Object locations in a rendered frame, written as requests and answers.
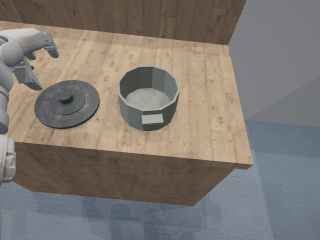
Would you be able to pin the left robot hand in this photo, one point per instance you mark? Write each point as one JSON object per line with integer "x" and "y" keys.
{"x": 31, "y": 40}

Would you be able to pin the pot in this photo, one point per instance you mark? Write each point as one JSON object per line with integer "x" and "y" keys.
{"x": 148, "y": 97}

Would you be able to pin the left robot upper arm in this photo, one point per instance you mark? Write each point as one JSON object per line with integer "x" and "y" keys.
{"x": 7, "y": 164}

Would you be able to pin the table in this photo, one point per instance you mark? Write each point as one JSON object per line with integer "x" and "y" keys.
{"x": 97, "y": 41}

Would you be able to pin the knob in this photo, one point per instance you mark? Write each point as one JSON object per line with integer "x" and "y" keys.
{"x": 65, "y": 96}

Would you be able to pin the robot left forearm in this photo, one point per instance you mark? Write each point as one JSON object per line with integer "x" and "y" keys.
{"x": 11, "y": 54}

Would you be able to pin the lid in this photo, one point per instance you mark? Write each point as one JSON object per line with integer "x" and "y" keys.
{"x": 56, "y": 115}

